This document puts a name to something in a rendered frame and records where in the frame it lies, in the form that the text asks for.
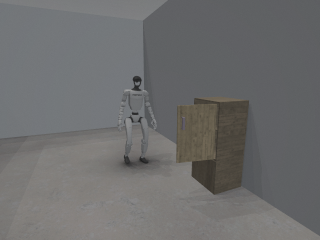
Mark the robot right hand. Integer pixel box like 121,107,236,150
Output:
117,119,124,132

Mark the left robot forearm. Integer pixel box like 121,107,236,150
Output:
147,105,154,119

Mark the cupboard door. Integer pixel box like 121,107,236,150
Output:
176,104,217,163

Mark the left robot thigh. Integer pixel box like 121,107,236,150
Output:
139,117,149,145

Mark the robot left hand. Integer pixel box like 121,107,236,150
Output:
151,118,157,130

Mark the left robot shin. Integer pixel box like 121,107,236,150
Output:
141,142,148,158

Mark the handle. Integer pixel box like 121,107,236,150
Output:
181,117,185,130

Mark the robot right upper arm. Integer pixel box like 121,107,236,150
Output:
121,89,130,107

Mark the robot left upper arm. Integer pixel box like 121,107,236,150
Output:
143,90,150,108

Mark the right robot forearm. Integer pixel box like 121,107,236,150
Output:
118,102,125,120

